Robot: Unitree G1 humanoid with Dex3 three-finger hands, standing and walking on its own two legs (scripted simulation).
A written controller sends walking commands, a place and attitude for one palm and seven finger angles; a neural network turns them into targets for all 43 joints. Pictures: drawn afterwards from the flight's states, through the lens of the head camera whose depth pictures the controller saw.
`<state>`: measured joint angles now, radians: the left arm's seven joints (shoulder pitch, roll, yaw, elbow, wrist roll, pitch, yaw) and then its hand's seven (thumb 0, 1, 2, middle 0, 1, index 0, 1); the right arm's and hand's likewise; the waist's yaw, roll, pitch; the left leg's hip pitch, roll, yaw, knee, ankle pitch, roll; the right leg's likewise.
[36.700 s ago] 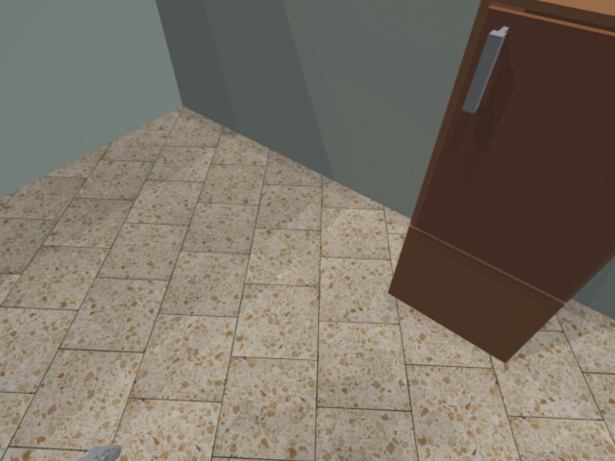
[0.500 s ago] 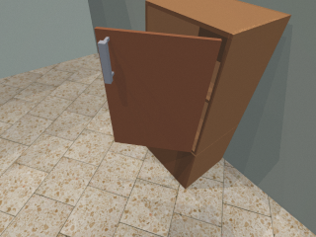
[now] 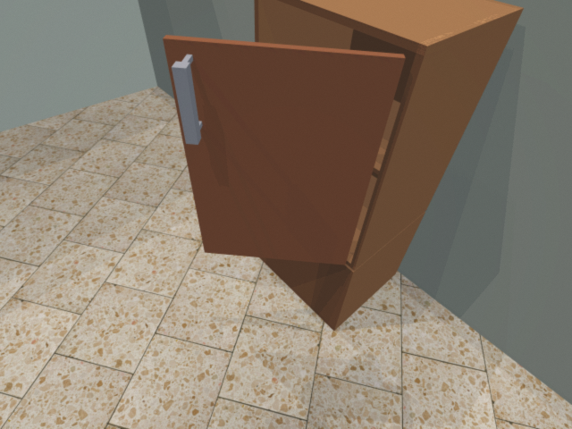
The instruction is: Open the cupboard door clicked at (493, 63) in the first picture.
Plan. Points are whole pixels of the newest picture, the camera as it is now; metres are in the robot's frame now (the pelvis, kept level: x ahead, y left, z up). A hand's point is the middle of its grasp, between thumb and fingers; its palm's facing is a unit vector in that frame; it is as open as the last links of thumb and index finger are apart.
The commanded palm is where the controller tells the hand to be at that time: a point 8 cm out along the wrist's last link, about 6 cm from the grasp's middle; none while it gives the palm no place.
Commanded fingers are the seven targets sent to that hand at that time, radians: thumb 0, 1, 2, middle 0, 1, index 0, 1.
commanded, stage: shuffle to correct the standing spot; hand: left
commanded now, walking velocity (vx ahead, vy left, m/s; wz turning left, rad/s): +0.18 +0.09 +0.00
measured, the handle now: (190, 100) +0.62 +0.22 +0.16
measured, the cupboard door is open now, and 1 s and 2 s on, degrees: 44 44 44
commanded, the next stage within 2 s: come to a stop and stand still in 0.20 s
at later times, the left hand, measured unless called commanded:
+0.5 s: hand out of the picture +0.08 +0.20 -0.18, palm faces +0.03 -0.99 -0.16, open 7.3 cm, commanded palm none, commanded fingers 0.00 0.90 0.90 -0.20 -0.30 -0.20 -0.30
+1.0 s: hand out of the picture +0.09 +0.21 -0.16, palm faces -0.02 -0.97 -0.23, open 7.3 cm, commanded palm none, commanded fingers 0.00 0.90 0.90 -0.20 -0.30 -0.20 -0.30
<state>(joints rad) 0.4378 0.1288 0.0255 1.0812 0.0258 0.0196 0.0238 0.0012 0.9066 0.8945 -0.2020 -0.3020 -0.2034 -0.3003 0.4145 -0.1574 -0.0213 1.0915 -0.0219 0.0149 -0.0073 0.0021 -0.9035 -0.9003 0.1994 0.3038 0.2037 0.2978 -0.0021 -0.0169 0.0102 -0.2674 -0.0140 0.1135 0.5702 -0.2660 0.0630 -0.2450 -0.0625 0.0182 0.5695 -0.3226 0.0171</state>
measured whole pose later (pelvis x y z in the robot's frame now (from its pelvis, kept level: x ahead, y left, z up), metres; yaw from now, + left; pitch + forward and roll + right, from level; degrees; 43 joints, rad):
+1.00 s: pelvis +0.05 +0.03 +0.01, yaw -3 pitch -1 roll -1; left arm 0.28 0.16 0.03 1.00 0.03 0.01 0.03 0.00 0.91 0.89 -0.20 -0.30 -0.20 -0.30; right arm 0.22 -0.18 -0.05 1.06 -0.02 0.05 -0.02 0.00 -0.90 -0.90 0.20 0.30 0.20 0.30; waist 0.00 0.03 0.02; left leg -0.34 0.04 0.07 0.61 -0.31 -0.01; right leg -0.19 -0.02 -0.04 0.49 -0.29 0.01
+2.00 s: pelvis +0.08 +0.04 +0.01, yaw -3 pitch +0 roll +1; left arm 0.25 0.17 -0.01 1.09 0.02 -0.01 0.03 0.00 0.91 0.89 -0.20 -0.30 -0.20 -0.30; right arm 0.21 -0.18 0.01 1.09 -0.01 -0.02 -0.02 0.00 -0.91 -0.90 0.20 0.30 0.20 0.30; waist 0.00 -0.01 0.04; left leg -0.20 -0.01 0.07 0.47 -0.27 0.03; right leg -0.15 -0.06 -0.02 0.48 -0.32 0.04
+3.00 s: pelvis +0.08 +0.01 +0.01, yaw -3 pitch -1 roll +1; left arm 0.26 0.19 0.00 1.11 0.01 -0.02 0.03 0.00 0.91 0.89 -0.20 -0.30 -0.20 -0.30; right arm 0.21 -0.17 0.01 1.14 -0.01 -0.01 -0.03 0.00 -0.90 -0.90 0.20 0.30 0.20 0.30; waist 0.01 -0.02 0.03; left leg -0.17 0.03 0.04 0.42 -0.23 -0.02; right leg -0.12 -0.02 -0.05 0.43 -0.30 -0.01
